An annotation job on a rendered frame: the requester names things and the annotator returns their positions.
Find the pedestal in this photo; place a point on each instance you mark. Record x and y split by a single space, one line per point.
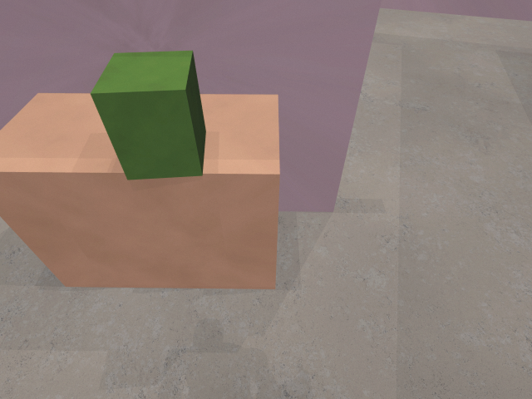
64 193

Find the carton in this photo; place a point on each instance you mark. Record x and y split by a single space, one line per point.
149 103

